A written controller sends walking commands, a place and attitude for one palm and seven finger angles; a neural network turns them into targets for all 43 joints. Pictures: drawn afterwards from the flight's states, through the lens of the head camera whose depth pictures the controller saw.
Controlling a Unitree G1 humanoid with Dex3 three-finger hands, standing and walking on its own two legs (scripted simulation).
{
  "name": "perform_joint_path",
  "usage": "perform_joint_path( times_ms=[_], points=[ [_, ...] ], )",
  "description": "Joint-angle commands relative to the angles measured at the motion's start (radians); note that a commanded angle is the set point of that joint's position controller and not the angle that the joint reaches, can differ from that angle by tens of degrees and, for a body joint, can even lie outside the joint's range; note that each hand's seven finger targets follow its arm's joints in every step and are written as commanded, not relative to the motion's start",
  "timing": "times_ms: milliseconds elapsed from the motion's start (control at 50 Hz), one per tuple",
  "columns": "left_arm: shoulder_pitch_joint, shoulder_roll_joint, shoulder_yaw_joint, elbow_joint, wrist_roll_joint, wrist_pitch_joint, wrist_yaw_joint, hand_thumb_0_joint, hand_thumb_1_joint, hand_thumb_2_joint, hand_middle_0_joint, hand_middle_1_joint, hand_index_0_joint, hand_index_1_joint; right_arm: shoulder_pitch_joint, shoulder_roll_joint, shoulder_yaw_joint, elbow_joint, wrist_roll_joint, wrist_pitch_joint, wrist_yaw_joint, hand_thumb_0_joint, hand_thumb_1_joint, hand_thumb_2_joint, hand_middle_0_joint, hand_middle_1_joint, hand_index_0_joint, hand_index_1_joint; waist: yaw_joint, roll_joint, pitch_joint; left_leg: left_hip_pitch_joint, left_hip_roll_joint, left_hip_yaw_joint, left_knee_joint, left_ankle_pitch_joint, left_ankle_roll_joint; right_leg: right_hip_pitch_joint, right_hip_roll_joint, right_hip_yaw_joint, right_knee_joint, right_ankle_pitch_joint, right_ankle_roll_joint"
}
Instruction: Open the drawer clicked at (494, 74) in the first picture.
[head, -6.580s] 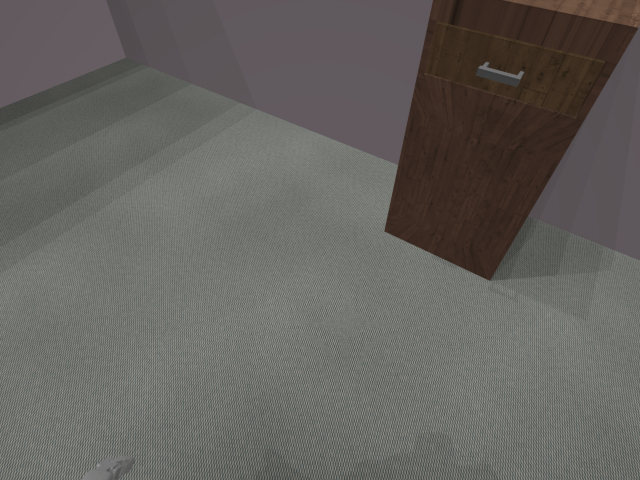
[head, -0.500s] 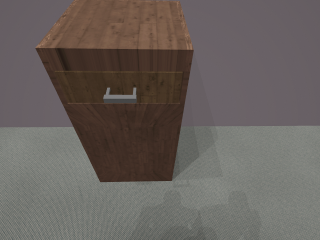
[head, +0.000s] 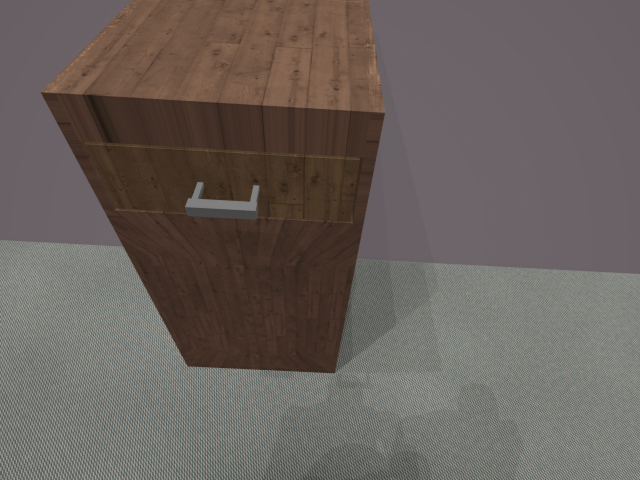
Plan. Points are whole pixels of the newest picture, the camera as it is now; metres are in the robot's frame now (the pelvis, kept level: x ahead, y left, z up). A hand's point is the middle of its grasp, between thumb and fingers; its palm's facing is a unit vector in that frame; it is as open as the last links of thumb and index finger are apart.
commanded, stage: come to a stop and stand still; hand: left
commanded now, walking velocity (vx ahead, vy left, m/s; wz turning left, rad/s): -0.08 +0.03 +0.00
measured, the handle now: (225, 199) +0.51 +0.20 +0.03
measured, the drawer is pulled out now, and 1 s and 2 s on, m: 0.00 0.00 0.00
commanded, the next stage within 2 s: look again from close up in 1.00 s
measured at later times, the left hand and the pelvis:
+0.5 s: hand out of the picture +0.02 +0.12 -0.16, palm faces +0.07 -0.98 -0.19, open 7.3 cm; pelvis +0.02 -0.05 +0.01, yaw +3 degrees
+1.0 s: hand out of the picture +0.00 +0.11 -0.16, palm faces +0.10 -0.99 -0.13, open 7.4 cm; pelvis +0.04 -0.04 +0.01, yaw +2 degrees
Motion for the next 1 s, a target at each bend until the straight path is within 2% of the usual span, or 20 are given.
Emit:
perform_joint_path(
  times_ms=[0, 20, 40, 60, 80, 100, 120, 140, 180, 220, 260, 320, 500, 660, 720, 980],
  points=[
    [0.108, 0.035, 0.011, -0.023, -0.001, -0.012, 0.004, 0.000, 0.900, 0.900, -0.200, -0.300, -0.200, -0.300, 0.029, -0.137, -0.021, -0.012, -0.003, 0.004, 0.014, 0.000, -0.900, -0.900, 0.200, 0.300, 0.200, 0.300, 0.017, 0.130, 0.002, -0.041, 0.240, -0.218, -0.261, 0.340, 0.131, 0.055, -0.058, 0.012, -0.174, 0.151, 0.026],
    [0.133, 0.035, 0.012, -0.016, 0.002, -0.016, 0.005, 0.000, 0.900, 0.900, -0.200, -0.300, -0.200, -0.300, 0.023, -0.142, -0.030, -0.020, -0.001, 0.009, 0.018, 0.000, -0.900, -0.900, 0.200, 0.300, 0.200, 0.300, 0.027, 0.087, -0.030, -0.052, 0.205, -0.184, -0.211, 0.241, 0.100, 0.109, -0.050, -0.007, -0.273, 0.264, 0.032],
    [0.131, 0.054, 0.014, -0.022, 0.008, -0.021, 0.007, 0.000, 0.900, 0.900, -0.200, -0.300, -0.200, -0.300, 0.028, -0.133, -0.035, -0.030, 0.003, 0.013, 0.024, 0.000, -0.900, -0.900, 0.200, 0.300, 0.200, 0.300, 0.022, 0.019, -0.030, -0.061, 0.153, -0.155, -0.168, 0.132, 0.056, 0.112, -0.052, 0.016, -0.357, 0.343, 0.031],
    [0.090, 0.086, 0.015, -0.040, 0.009, -0.029, 0.007, 0.000, 0.900, 0.900, -0.200, -0.300, -0.200, -0.300, 0.036, -0.116, -0.034, -0.034, 0.006, 0.020, 0.030, 0.000, -0.900, -0.900, 0.200, 0.300, 0.200, 0.300, 0.000, -0.041, -0.011, -0.032, 0.097, -0.132, -0.138, 0.028, 0.009, 0.036, -0.095, 0.111, -0.443, 0.326, 0.010],
    [0.032, 0.124, 0.016, -0.065, 0.008, -0.035, 0.006, 0.000, 0.900, 0.900, -0.200, -0.300, -0.200, -0.300, 0.054, -0.095, -0.033, -0.040, 0.005, 0.028, 0.036, 0.000, -0.900, -0.900, 0.200, 0.300, 0.200, 0.300, -0.032, -0.099, 0.015, 0.006, 0.052, -0.109, -0.118, -0.043, -0.021, -0.052, -0.158, 0.186, -0.500, 0.255, -0.024],
    [-0.006, 0.145, 0.017, -0.086, 0.005, -0.034, 0.004, 0.000, 0.900, 0.900, -0.200, -0.300, -0.200, -0.300, 0.075, -0.085, -0.029, -0.032, 0.000, 0.033, 0.042, 0.000, -0.900, -0.900, 0.200, 0.300, 0.200, 0.300, -0.048, -0.066, 0.017, 0.061, 0.035, -0.107, -0.124, -0.044, -0.030, -0.113, -0.178, 0.192, -0.533, 0.195, -0.038],
    [-0.031, 0.160, 0.018, -0.092, 0.004, -0.033, 0.001, 0.000, 0.900, 0.900, -0.200, -0.300, -0.200, -0.300, 0.079, -0.080, -0.030, -0.021, -0.003, 0.037, 0.045, 0.000, -0.900, -0.900, 0.200, 0.300, 0.200, 0.300, -0.053, -0.055, 0.016, 0.088, 0.031, -0.096, -0.100, -0.028, -0.036, -0.146, -0.169, 0.191, -0.545, 0.150, -0.036],
    [-0.049, 0.162, 0.020, -0.093, 0.002, -0.035, 0.001, 0.000, 0.900, 0.900, -0.200, -0.300, -0.200, -0.300, 0.083, -0.077, -0.031, -0.016, -0.004, 0.040, 0.045, 0.000, -0.900, -0.900, 0.200, 0.300, 0.200, 0.300, -0.054, -0.089, 0.027, 0.091, 0.035, -0.093, -0.081, -0.003, -0.038, -0.152, -0.160, 0.188, -0.553, 0.154, -0.036],
    [-0.055, 0.156, 0.018, -0.094, -0.001, -0.038, 0.000, 0.000, 0.900, 0.900, -0.200, -0.300, -0.200, -0.300, 0.100, -0.076, -0.025, -0.002, -0.006, 0.035, 0.045, 0.000, -0.900, -0.900, 0.200, 0.300, 0.200, 0.300, -0.051, -0.085, 0.032, 0.093, 0.046, -0.102, -0.102, 0.040, -0.038, -0.124, -0.154, 0.160, -0.554, 0.202, -0.036],
    [-0.050, 0.154, 0.017, -0.093, -0.002, -0.041, -0.001, 0.000, 0.900, 0.900, -0.200, -0.300, -0.200, -0.300, 0.112, -0.084, -0.021, 0.012, -0.006, 0.026, 0.044, 0.000, -0.900, -0.900, 0.200, 0.300, 0.200, 0.300, -0.045, -0.016, 0.025, 0.089, 0.063, -0.116, -0.140, 0.089, -0.038, -0.076, -0.128, 0.134, -0.527, 0.275, -0.026],
    [-0.036, 0.153, 0.019, -0.084, -0.006, -0.044, -0.002, 0.000, 0.900, 0.900, -0.200, -0.300, -0.200, -0.300, 0.113, -0.093, -0.016, 0.020, -0.006, 0.017, 0.041, 0.000, -0.900, -0.900, 0.200, 0.300, 0.200, 0.300, -0.031, 0.021, 0.000, 0.082, 0.078, -0.126, -0.160, 0.142, -0.038, -0.012, -0.116, 0.115, -0.504, 0.361, -0.021],
    [-0.027, 0.157, 0.020, -0.071, -0.009, -0.046, -0.002, 0.000, 0.900, 0.900, -0.200, -0.300, -0.200, -0.300, 0.120, -0.096, -0.010, 0.039, -0.003, 0.013, 0.038, 0.000, -0.900, -0.900, 0.200, 0.300, 0.200, 0.300, -0.020, 0.035, -0.008, 0.071, 0.085, -0.123, -0.171, 0.163, -0.043, 0.047, -0.114, 0.098, -0.495, 0.438, -0.019],
    [-0.019, 0.147, 0.015, -0.041, -0.013, -0.045, 0.000, 0.000, 0.900, 0.900, -0.200, -0.300, -0.200, -0.300, 0.168, -0.086, -0.002, 0.089, -0.002, 0.015, 0.032, 0.000, -0.900, -0.900, 0.200, 0.300, 0.200, 0.300, -0.019, 0.031, 0.007, 0.093, 0.088, -0.119, -0.193, 0.153, -0.049, 0.076, -0.105, 0.082, -0.521, 0.438, -0.023],
    [0.005, 0.128, 0.014, -0.024, -0.012, -0.048, 0.004, 0.000, 0.900, 0.900, -0.200, -0.300, -0.200, -0.300, 0.190, -0.077, -0.002, 0.104, 0.000, 0.010, 0.027, 0.000, -0.900, -0.900, 0.200, 0.300, 0.200, 0.300, -0.021, 0.034, -0.002, 0.113, 0.096, -0.119, -0.195, 0.208, -0.045, 0.096, -0.100, 0.067, -0.503, 0.513, -0.020],
    [0.015, 0.118, 0.013, -0.016, -0.011, -0.047, 0.005, 0.000, 0.900, 0.900, -0.200, -0.300, -0.200, -0.300, 0.188, -0.074, -0.002, 0.108, 0.000, 0.009, 0.025, 0.000, -0.900, -0.900, 0.200, 0.300, 0.200, 0.300, -0.021, 0.034, 0.020, 0.117, 0.096, -0.120, -0.196, 0.210, -0.045, 0.081, -0.097, 0.065, -0.507, 0.509, -0.019],
    [0.041, 0.103, 0.011, 0.004, -0.009, -0.048, 0.007, 0.000, 0.900, 0.900, -0.200, -0.300, -0.200, -0.300, 0.188, -0.076, -0.002, 0.105, 0.000, 0.003, 0.020, 0.000, -0.900, -0.900, 0.200, 0.300, 0.200, 0.300, -0.020, 0.048, 0.030, 0.137, 0.099, -0.125, -0.215, 0.234, -0.036, 0.084, -0.097, 0.061, -0.515, 0.498, -0.014]
  ],
)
